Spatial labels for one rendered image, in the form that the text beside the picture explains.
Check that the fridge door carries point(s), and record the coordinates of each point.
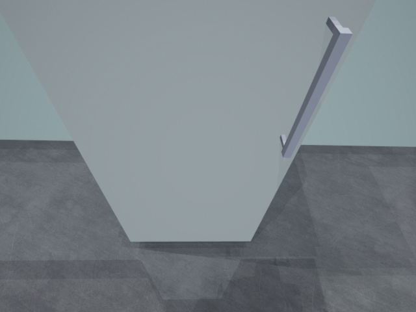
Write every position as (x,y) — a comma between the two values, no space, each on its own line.
(177,106)

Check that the handle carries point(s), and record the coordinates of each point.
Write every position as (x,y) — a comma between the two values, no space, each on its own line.
(335,49)

